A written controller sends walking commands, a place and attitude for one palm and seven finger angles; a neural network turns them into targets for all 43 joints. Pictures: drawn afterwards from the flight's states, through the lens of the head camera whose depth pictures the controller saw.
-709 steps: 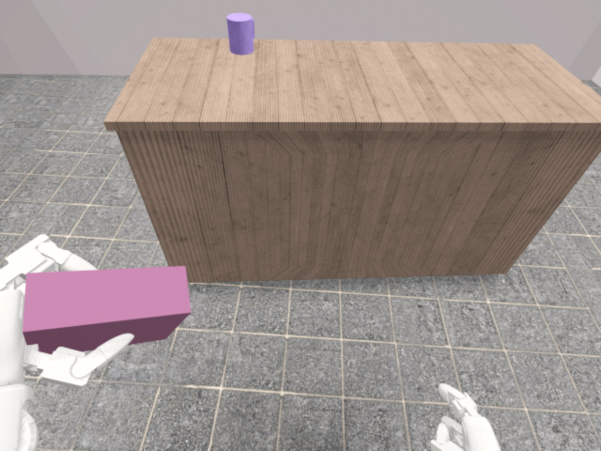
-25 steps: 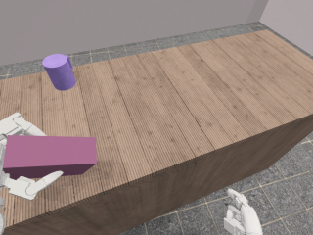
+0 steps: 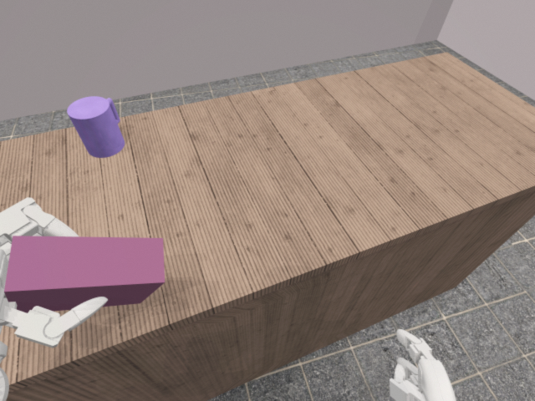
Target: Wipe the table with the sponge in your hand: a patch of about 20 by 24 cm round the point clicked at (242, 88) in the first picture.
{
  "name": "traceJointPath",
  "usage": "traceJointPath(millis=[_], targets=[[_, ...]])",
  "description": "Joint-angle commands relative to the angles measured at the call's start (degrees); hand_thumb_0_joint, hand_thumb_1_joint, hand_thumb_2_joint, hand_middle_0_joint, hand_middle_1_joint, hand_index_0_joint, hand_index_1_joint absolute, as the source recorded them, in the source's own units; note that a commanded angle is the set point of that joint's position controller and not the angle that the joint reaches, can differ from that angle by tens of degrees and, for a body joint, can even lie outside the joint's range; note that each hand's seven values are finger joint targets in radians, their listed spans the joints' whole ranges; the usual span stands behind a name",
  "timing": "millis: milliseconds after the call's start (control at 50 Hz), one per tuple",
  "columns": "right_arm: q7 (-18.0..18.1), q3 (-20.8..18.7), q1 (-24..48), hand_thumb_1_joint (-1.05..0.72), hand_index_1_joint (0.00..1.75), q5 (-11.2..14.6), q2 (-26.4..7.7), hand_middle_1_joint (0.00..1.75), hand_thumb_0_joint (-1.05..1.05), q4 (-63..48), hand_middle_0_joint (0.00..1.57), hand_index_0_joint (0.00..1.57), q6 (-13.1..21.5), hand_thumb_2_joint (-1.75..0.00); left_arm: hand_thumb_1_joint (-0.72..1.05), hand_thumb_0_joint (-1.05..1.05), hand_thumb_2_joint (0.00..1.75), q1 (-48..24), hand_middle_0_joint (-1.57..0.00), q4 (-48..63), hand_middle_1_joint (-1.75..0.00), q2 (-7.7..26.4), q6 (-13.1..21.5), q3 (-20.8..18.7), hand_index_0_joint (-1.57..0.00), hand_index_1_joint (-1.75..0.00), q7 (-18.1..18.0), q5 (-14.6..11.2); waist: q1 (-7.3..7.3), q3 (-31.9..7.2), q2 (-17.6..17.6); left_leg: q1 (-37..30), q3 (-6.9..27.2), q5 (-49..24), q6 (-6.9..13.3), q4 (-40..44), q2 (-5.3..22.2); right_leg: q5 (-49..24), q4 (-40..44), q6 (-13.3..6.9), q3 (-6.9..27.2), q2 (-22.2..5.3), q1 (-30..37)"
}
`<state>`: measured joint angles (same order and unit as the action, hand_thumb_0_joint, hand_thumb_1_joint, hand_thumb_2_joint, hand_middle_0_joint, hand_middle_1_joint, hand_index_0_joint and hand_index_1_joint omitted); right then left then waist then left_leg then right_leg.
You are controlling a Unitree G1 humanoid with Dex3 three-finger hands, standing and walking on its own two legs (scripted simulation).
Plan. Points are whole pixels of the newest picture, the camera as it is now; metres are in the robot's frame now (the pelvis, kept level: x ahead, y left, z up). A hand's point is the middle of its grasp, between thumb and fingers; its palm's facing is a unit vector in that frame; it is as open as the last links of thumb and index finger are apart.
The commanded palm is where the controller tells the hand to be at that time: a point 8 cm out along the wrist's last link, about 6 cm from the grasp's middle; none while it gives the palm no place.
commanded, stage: shuffle to correct the standing spot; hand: left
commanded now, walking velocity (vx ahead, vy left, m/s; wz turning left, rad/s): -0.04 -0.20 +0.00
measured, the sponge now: (111, 275) +0.23 +0.19 +0.14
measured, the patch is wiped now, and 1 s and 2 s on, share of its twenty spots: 0.00 0.00 0.00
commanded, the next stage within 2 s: none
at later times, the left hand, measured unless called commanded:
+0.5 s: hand (62, 269) +0.22 +0.23 +0.16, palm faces +0.29 -0.85 -0.44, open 9.5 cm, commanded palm +0.16 +0.28 +0.18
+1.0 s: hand (54, 277) +0.21 +0.24 +0.16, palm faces +0.31 -0.85 -0.43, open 9.5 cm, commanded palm +0.16 +0.28 +0.18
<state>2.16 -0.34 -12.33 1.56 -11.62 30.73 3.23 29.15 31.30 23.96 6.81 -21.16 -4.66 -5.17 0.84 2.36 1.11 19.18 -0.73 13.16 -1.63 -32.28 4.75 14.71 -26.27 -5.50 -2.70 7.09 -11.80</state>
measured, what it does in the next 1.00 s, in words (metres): stands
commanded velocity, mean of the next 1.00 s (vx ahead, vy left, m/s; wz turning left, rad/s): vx -0.05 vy -0.19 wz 0.00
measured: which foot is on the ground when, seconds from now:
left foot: down 0.00-1.00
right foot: down 0.00-1.00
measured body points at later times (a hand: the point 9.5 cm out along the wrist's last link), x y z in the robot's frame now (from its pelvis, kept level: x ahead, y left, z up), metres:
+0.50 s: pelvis +0.01 +0.00 +0.00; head +0.03 +0.00 +0.45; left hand +0.20 +0.28 +0.19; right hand +0.18 -0.23 -0.08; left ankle +0.04 +0.14 -0.73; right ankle -0.01 -0.06 -0.73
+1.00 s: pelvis +0.00 +0.00 +0.00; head +0.02 +0.00 +0.45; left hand +0.19 +0.28 +0.19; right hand +0.17 -0.23 -0.08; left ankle +0.04 +0.14 -0.73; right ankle -0.01 -0.06 -0.73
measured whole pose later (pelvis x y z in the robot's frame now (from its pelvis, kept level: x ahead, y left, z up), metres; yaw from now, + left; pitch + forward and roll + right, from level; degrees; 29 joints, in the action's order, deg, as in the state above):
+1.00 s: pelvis +0.00 +0.00 +0.00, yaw +0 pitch +0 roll -2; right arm 2.1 0.1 -11.9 1.7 -11.4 30.8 2.9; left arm 29.2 31.4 23.8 6.0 -20.8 -5.0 -5.4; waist 0.5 2.7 1.3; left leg 19.0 -0.4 12.8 -1.8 -32.0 4.7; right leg 14.6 -26.2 -5.6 -3.1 7.0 -11.6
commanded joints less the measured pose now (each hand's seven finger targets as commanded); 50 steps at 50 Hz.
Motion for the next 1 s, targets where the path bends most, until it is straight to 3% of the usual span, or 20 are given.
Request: traceJointPath(millis=[0, 20, 60, 100, 120, 140, 220, 280, 320, 400, 420, 580, 620, 700, 720, 740, 800, 820, 900, 980], targets=[[0.7, -2.7, 5.0, -0.9, 0.3, 0.6, -6.6, 0.3, 0.0, -8.7, 0.2, 0.2, 3.2, -0.9, 0.1, 0.0, 1.3, -4.0, -1.2, 12.6, -1.6, 9.6, 3.7, -6.9, -1.2, -1.6, -2.1, -1.1, -0.06, -7.2, 0.8, -9.3, 3.9, 1.9, 3.3, 0.3, 1.9, -6.7, 8.0, 1.5, 11.6, -13.3, -6.9], [0.8, -2.4, 4.7, -0.9, 0.3, 0.1, -6.7, 0.3, 0.0, -8.3, 0.2, 0.2, 3.1, -0.9, 0.1, 0.0, 1.3, -5.0, -1.2, 12.1, -1.6, 8.4, 4.0, -5.9, -1.2, -1.6, -2.1, -1.0, -0.02, -6.5, 0.5, -8.2, 4.4, 3.1, 3.8, 1.6, 2.2, -4.5, 8.2, 1.6, 10.5, -12.6, -7.1], [0.9, -2.7, 4.7, -0.9, 0.3, 0.0, -6.9, 0.3, 0.0, -8.6, 0.2, 0.2, 3.5, -0.9, 0.1, 0.0, 1.3, -6.3, -1.2, 12.7, -1.6, 9.4, 4.0, -6.7, -1.2, -1.6, -2.1, -1.0, -0.23, -5.8, 1.1, -7.8, 5.5, 2.5, 4.0, 3.0, 3.1, -4.7, 7.5, 2.4, 10.4, -11.8, -6.7], [1.0, -2.3, 6.1, -0.9, 0.3, 0.2, -6.8, 0.3, 0.0, -8.4, 0.2, 0.2, 3.7, -0.9, 0.1, 0.0, 1.3, -7.4, -1.2, 14.0, -1.6, 10.2, 4.1, -6.8, -1.2, -1.6, -2.4, -0.8, -0.26, -5.3, 4.2, -8.1, 6.9, 2.1, 4.3, 5.8, 4.1, -4.2, 6.3, 2.7, 9.4, -10.8, -6.3], [1.0, -2.0, 5.6, -0.9, 0.3, -0.3, -6.9, 0.3, 0.0, -8.0, 0.2, 0.2, 3.5, -0.9, 0.1, 0.0, 1.3, -7.9, -1.2, 13.2, -1.6, 8.9, 4.5, -5.8, -1.2, -1.6, -2.4, -0.5, -0.26, -5.0, 5.1, -6.3, 7.8, 3.2, 4.8, 8.0, 5.0, -3.2, 6.1, 3.5, 7.7, -9.4, -5.0], [1.0, -2.6, 5.5, -0.9, 0.3, -0.2, -7.0, 0.3, 0.0, -8.6, 0.2, 0.2, 3.8, -0.9, 0.1, 0.0, 1.3, -7.9, -1.2, 13.0, -1.6, 9.7, 4.4, -6.6, -1.2, -1.6, -2.3, -0.3, -0.56, -4.9, 5.6, -5.9, 8.9, 2.9, 5.0, 9.0, 5.9, -3.9, 5.6, 4.3, 7.8, -8.9, -3.9], [0.6, -2.2, 4.9, -0.9, 0.3, -0.3, -7.0, 0.3, 0.0, -8.0, 0.2, 0.2, 3.5, -0.9, 0.1, 0.0, 1.3, -6.0, -1.2, 11.7, -1.6, 8.3, 4.3, -5.8, -1.2, -1.6, -2.0, -0.1, -0.55, -7.7, 5.1, -6.4, 8.5, -1.2, 5.1, 8.6, 6.1, -7.0, 5.1, 4.3, 5.7, -8.3, -0.4], [0.3, -3.1, 4.2, -0.9, 0.3, -0.1, -7.1, 0.3, 0.0, -8.8, 0.2, 0.2, 3.6, -0.9, 0.1, 0.0, 1.3, -4.1, -1.2, 11.4, -1.6, 9.1, 4.0, -7.0, -1.2, -1.6, -1.6, -0.2, -0.74, -8.9, 4.1, -7.4, 7.4, -4.9, 4.4, 6.3, 5.9, -10.1, 5.8, 4.0, 6.8, -9.5, 0.3], [0.1, -2.4, 4.4, -0.9, 0.3, -0.2, -7.0, 0.3, 0.0, -8.5, 0.2, 0.2, 3.3, -0.9, 0.1, 0.0, 1.3, -2.9, -1.2, 11.6, -1.6, 8.3, 4.0, -6.0, -1.2, -1.6, -1.6, -0.5, -0.54, -9.8, 3.8, -8.1, 7.1, -7.2, 4.5, 6.0, 5.5, -11.0, 5.4, 3.6, 5.8, -9.2, 0.4], [0.4, -2.7, 4.9, -0.9, 0.3, 0.3, -6.7, 0.3, 0.0, -8.9, 0.2, 0.2, 3.3, -0.9, 0.1, 0.0, 1.3, -2.5, -1.2, 13.3, -1.6, 10.2, 3.6, -7.7, -1.2, -1.6, -1.7, -1.0, -0.43, -11.0, 3.0, -10.0, 5.8, -11.9, 3.9, 3.3, 4.9, -15.2, 5.1, 2.8, 7.3, -10.7, 0.2], [0.4, -2.4, 4.6, -0.9, 0.3, -0.2, -6.9, 0.3, 0.0, -8.5, 0.2, 0.2, 3.0, -0.9, 0.1, 0.0, 1.3, -2.7, -1.2, 12.5, -1.6, 9.1, 3.8, -6.9, -1.2, -1.6, -1.6, -1.0, -0.44, -10.5, 2.8, -9.0, 5.7, -11.1, 4.1, 3.2, 4.9, -14.5, 5.4, 3.2, 6.7, -10.3, 0.0], [0.5, -3.0, 4.7, -0.9, 0.3, 0.3, -6.9, 0.3, 0.0, -8.5, 0.2, 0.2, 2.8, -0.9, 0.1, 0.0, 1.3, -5.5, -1.2, 11.8, -1.6, 9.5, 3.2, -7.1, -1.2, -1.6, -1.9, -1.1, -0.31, -8.1, 1.6, -8.4, 4.5, -7.0, 3.6, 0.2, 3.3, -15.7, 5.8, 2.9, 9.8, -12.5, -2.4], [0.5, -2.3, 5.4, -0.9, 0.3, 0.1, -6.8, 0.3, 0.0, -8.1, 0.2, 0.2, 2.5, -0.9, 0.1, 0.0, 1.3, -5.9, -1.2, 12.4, -1.6, 8.6, 3.5, -6.0, -1.2, -1.6, -2.1, -1.0, -0.25, -8.0, 3.0, -8.7, 5.2, -7.2, 4.3, 1.8, 3.8, -13.9, 5.4, 3.3, 8.2, -11.5, -2.9], [0.5, -2.6, 6.1, -0.9, 0.3, 0.6, -6.7, 0.3, 0.0, -8.8, 0.2, 0.2, 2.8, -0.9, 0.1, 0.0, 1.3, -5.1, -1.2, 14.0, -1.6, 10.0, 3.6, -7.1, -1.2, -1.6, -2.2, -1.0, -0.52, -8.4, 4.5, -9.1, 6.7, -9.3, 4.4, 3.8, 4.8, -13.9, 4.5, 3.6, 7.8, -10.9, -1.4], [0.5, -2.4, 5.7, -0.9, 0.3, 0.1, -6.9, 0.3, 0.0, -8.6, 0.2, 0.2, 2.6, -0.9, 0.1, 0.0, 1.3, -4.6, -1.2, 13.6, -1.6, 8.9, 3.9, -6.5, -1.2, -1.6, -2.0, -0.8, -0.66, -8.5, 5.0, -8.8, 6.8, -9.7, 5.0, 4.4, 5.5, -13.6, 4.6, 4.5, 6.7, -9.9, -1.3], [0.5, -3.0, 5.5, -0.9, 0.3, 0.2, -7.1, 0.3, 0.0, -9.2, 0.2, 0.2, 2.8, -0.9, 0.1, 0.0, 1.3, -4.7, -1.2, 13.9, -1.6, 10.0, 3.8, -7.5, -1.2, -1.6, -2.0, -0.7, -0.94, -8.6, 4.6, -8.3, 7.2, -10.7, 4.8, 4.3, 5.9, -14.0, 4.7, 5.0, 6.9, -10.1, -0.5], [0.4, -2.7, 5.7, -0.9, 0.3, 0.6, -6.7, 0.3, 0.0, -9.1, 0.2, 0.2, 2.8, -0.9, 0.1, 0.0, 1.3, -2.4, -1.2, 13.1, -1.6, 10.1, 3.4, -7.8, -1.2, -1.6, -1.9, -1.0, -0.68, -9.4, 4.3, -9.3, 6.4, -11.9, 4.5, 3.5, 5.4, -15.5, 5.1, 4.5, 7.3, -10.5, -0.1], [0.3, -2.4, 5.1, -0.9, 0.3, 0.1, -7.0, 0.3, 0.0, -8.9, 0.2, 0.2, 2.6, -0.9, 0.1, 0.0, 1.3, -2.6, -1.2, 12.4, -1.6, 8.6, 3.6, -6.6, -1.2, -1.6, -1.7, -1.0, -0.66, -9.3, 3.7, -8.1, 6.3, -10.3, 4.5, 3.7, 5.4, -14.2, 5.3, 4.6, 6.4, -10.2, 0.2], [0.5, -2.7, 5.3, -0.9, 0.3, 0.7, -6.8, 0.3, 0.0, -9.1, 0.2, 0.2, 2.8, -0.9, 0.1, 0.0, 1.3, -2.3, -1.2, 11.9, -1.6, 9.4, 3.0, -7.1, -1.2, -1.6, -1.8, -1.4, -0.29, -9.0, 2.4, -8.9, 5.5, -6.2, 3.6, 2.6, 4.1, -13.2, 6.0, 3.1, 8.6, -11.6, -1.7], [0.6, -2.8, 4.7, -0.9, 0.3, 0.5, -6.8, 0.3, 0.0, -9.1, 0.2, 0.2, 2.9, -0.9, 0.1, 0.0, 1.3, -4.1, -1.2, 11.6, -1.6, 9.4, 3.0, -7.0, -1.2, -1.6, -2.0, -1.2, -0.35, -7.2, 0.0, -7.4, 5.0, 2.0, 3.5, 1.6, 3.2, -7.3, 7.8, 2.9, 10.4, -12.4, -4.4]])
